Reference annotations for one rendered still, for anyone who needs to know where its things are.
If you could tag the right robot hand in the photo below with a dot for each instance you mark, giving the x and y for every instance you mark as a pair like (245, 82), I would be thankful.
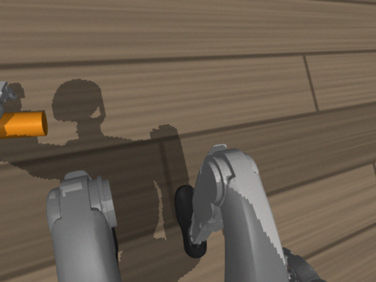
(299, 270)

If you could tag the left robot hand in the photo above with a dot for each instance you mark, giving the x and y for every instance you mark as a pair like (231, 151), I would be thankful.
(6, 93)

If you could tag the left robot foot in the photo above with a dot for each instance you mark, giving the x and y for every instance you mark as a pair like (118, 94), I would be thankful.
(116, 243)

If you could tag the right robot foot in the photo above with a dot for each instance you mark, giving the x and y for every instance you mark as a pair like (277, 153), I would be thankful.
(184, 211)

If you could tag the can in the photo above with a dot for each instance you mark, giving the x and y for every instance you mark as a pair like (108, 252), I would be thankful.
(23, 124)

